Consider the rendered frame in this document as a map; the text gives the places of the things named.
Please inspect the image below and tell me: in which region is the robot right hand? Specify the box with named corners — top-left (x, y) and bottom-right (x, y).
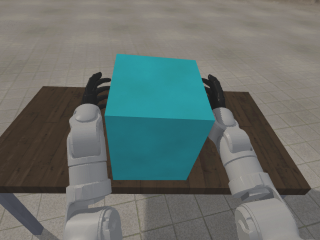
top-left (201, 74), bottom-right (226, 110)

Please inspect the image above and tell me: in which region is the carton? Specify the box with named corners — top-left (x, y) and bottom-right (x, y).
top-left (104, 53), bottom-right (215, 180)

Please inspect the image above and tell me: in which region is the robot left upper arm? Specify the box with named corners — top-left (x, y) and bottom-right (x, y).
top-left (63, 206), bottom-right (123, 240)

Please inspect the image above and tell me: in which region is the table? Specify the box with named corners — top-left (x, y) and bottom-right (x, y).
top-left (0, 86), bottom-right (311, 235)

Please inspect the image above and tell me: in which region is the robot right forearm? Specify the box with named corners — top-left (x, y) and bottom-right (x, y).
top-left (208, 107), bottom-right (300, 235)

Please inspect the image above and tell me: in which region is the robot left hand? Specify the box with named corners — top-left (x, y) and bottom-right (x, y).
top-left (81, 72), bottom-right (111, 110)

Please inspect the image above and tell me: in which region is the robot right upper arm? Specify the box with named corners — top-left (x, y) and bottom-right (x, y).
top-left (234, 198), bottom-right (315, 240)

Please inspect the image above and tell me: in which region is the robot left forearm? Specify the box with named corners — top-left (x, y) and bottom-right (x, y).
top-left (62, 103), bottom-right (112, 240)

